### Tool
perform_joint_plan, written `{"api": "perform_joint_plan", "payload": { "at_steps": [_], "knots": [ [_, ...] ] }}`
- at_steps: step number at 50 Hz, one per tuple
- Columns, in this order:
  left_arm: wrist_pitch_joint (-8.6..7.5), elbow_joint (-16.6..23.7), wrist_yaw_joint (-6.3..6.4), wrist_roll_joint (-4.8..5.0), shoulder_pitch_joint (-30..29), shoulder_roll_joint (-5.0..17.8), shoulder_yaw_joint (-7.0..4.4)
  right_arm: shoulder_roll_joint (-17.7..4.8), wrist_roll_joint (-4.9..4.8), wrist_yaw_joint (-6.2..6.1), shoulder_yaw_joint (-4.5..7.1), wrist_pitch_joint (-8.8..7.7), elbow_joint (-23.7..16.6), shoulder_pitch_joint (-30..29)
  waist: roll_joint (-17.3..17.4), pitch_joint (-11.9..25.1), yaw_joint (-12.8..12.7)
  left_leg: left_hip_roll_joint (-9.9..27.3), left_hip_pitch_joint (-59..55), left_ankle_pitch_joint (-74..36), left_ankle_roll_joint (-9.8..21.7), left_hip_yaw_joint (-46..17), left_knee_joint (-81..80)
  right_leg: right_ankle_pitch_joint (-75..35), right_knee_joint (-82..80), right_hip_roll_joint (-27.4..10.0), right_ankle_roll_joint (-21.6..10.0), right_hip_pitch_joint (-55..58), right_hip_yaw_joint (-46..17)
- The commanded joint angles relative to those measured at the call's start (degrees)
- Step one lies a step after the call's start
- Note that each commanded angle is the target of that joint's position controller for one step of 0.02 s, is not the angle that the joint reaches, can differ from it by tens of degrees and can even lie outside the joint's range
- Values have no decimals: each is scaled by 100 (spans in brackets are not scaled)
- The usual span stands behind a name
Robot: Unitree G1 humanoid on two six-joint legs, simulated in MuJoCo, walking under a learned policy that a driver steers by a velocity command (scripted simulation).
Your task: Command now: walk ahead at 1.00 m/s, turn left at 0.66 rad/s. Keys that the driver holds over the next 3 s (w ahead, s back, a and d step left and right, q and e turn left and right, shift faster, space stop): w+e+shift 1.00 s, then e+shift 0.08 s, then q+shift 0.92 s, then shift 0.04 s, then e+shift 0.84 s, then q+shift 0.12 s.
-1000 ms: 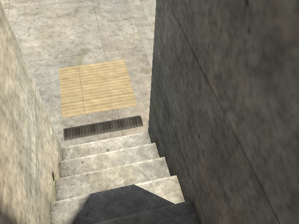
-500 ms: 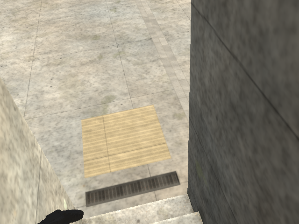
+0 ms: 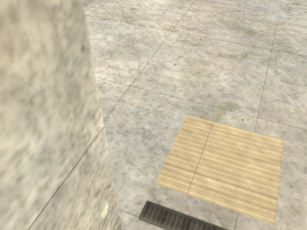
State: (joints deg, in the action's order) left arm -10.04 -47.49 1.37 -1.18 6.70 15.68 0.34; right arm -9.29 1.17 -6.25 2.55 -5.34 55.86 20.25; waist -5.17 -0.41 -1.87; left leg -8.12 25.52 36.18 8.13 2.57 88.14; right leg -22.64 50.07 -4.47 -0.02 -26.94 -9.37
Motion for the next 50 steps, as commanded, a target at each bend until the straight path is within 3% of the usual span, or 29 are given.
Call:
{"api": "perform_joint_plan", "payload": {
  "at_steps": [1,2,3,4,5,6,8,9,10,11,13,16,18,19,22,24,25,27,28,29,31,34,36,38,41,43,45,46,50],
  "knots": [
    [150,-1141,45,9,4603,933,-254,-594,125,159,165,98,-1078,-3554,273,-384,-2638,-283,3676,335,-270,-85,3262,245,-1890,-650,-710,3339,-524],
    [73,-1259,29,32,4769,796,-178,-311,306,151,96,140,-1107,-3728,437,-1041,-2446,-568,4431,753,-145,-439,4117,1138,-1634,-534,-424,3079,-681],
    [-63,-1108,168,182,3789,1279,-261,435,207,326,-188,249,-1743,-2639,-1965,-1321,-712,-402,5457,372,-106,-295,2228,4081,-2750,-814,-87,2398,-3469],
    [229,-650,193,199,3083,-204,106,-617,396,223,-147,101,-2195,-3595,-2925,-2245,-1542,-264,4094,1263,-728,-712,522,3098,-2535,61,-998,-192,-2467],
    [270,-1058,-16,225,3932,-781,255,-692,334,270,-74,-99,-1661,-3877,-395,-986,-1891,-274,1598,1125,-794,324,-1572,443,-2853,1131,-393,531,2011],
    [438,-1358,-166,-44,3994,-345,124,107,295,478,-162,50,-1254,-2840,41,716,-1323,-579,102,-669,-971,1581,-781,-525,-2603,960,-922,1094,2453],
    [480,-982,-193,360,3343,-497,148,220,17,577,-238,367,-1456,-2475,-776,-159,-753,-409,733,-639,-838,720,775,2198,-2553,-55,-1567,-377,-417],
    [572,-776,-306,395,3754,-737,143,320,130,524,-348,489,-1670,-3542,524,-304,-1280,-246,1463,-1270,-919,544,1300,3223,-2980,-168,-1403,-262,-1195],
    [365,446,173,165,-196,1099,-250,739,-41,453,-547,463,-2867,-2008,-2557,-2099,1649,1353,3308,-1211,-405,-2038,340,6616,-3595,-2226,-1992,-2201,-6435],
    [281,402,305,147,-244,1019,-441,-921,271,198,-314,249,-2292,-2873,-757,-1406,794,1337,3429,-1632,-616,-2487,-26,7037,-2165,-1428,-1757,-1146,-5692],
    [234,-358,265,201,2157,263,-160,-1158,108,219,-42,131,-2088,-4029,1285,-596,-546,539,367,-1118,-1243,-1123,-1822,5693,-1176,-6,-1474,-2439,-3337],
    [448,-928,256,468,2341,782,-433,-439,270,429,-82,-165,-1470,-2233,2102,-739,148,1255,-1654,-280,-895,-1579,-3152,3490,1372,760,-882,-3306,-924],
    [530,-978,192,-48,2101,202,-454,-580,136,439,42,-295,-943,-1041,2030,-1171,407,1772,-2965,-1800,-944,-1845,-4103,4864,2477,937,-976,-4380,-406],
    [396,-947,8,-394,2214,534,-573,-614,-43,161,58,-408,-781,261,523,-1481,481,2020,-2250,-3877,-1075,-2077,-2852,3090,1309,1191,-921,-3880,317],
    [120,-1124,-457,-268,3102,58,-593,-618,-9,-193,188,-433,-1016,-1358,612,-1063,-553,1070,573,-3919,-1161,265,-1621,-17,-1154,1432,-610,541,2429],
    [629,-1681,-444,-186,5872,373,-711,-1143,-408,-3,329,-356,-1397,-3654,481,1109,-2747,1005,3202,-4103,-1204,308,2234,-1024,26,955,-1623,5794,1880],
    [981,-1973,-375,-9,6557,87,-624,-619,-389,218,176,-210,-1920,-5189,-416,916,-3657,250,4236,-1154,-1289,564,3798,-1077,-1402,274,-2182,6346,1162],
    [961,-1584,-127,-15,4769,3,-365,871,41,443,-323,270,-2290,-3316,597,76,-918,263,5121,1248,-509,-353,3229,-32,-1042,-316,-2175,5471,-1810],
    [789,-1141,-39,-199,4338,858,-566,394,201,391,-309,82,-1850,-2251,749,343,-711,944,5119,1478,-320,-1339,1935,1542,-1174,-1062,-2750,4894,-3648],
    [561,-1067,19,-198,3970,806,-535,-185,398,349,-151,-1,-1559,-2321,1753,-162,-519,1231,5270,842,-392,-1847,1349,2527,-756,-1097,-2731,3743,-3832],
    [434,-52,115,-222,1316,1295,-505,-1140,385,381,-38,-79,-1671,-2705,1467,-328,461,1302,1519,-2466,-1094,-1187,-2144,4755,-2460,-844,-2566,-623,-3590],
    [224,-322,-24,86,1593,306,-312,-1166,89,503,-38,-190,-1120,-1832,1295,-55,219,1224,-711,-6985,-927,-613,-3793,5374,-111,579,-1746,-1705,-1334],
    [399,-675,-137,93,2113,344,-331,-360,87,753,-304,-108,-1165,-2135,301,-420,-386,773,-1761,-6674,-904,192,-5225,5178,332,1085,-1435,-1535,-516],
    [650,-813,-171,-172,2246,682,-432,-382,-13,751,-276,-81,-1156,-1678,31,-366,-378,767,-1721,-6126,-881,-82,-6536,4520,1046,987,-1477,-75,-820],
    [778,-562,-177,46,1874,218,-385,-1486,166,638,192,-154,-514,695,690,285,530,2163,-4896,-7363,-564,-1290,-5563,6458,5380,1437,-1149,-2170,-75],
    [838,-200,123,43,1840,15,-249,-1370,144,751,244,-98,-424,1523,1319,1694,742,3401,-5967,-5661,-283,-2428,-4539,6045,7184,541,-1183,-3891,575],
    [800,373,-98,-235,-431,286,-423,-724,123,619,107,-107,-381,965,1201,444,1010,3415,-4131,-1359,-61,-3072,-6331,4334,6013,154,-1147,-4664,563],
    [863,709,-308,-290,-969,-16,-357,-325,84,530,-74,-201,-113,1029,1164,-526,724,3505,-2621,-2591,-64,-2897,-6509,3996,5221,-32,-947,-4320,437],
    [1031,950,-489,-204,-516,-349,-226,-294,-101,380,-85,-267,-272,-134,1628,-1060,-244,2556,-207,-4553,-732,-245,-7043,2667,2525,-98,-582,-2125,681]
  ]
}}
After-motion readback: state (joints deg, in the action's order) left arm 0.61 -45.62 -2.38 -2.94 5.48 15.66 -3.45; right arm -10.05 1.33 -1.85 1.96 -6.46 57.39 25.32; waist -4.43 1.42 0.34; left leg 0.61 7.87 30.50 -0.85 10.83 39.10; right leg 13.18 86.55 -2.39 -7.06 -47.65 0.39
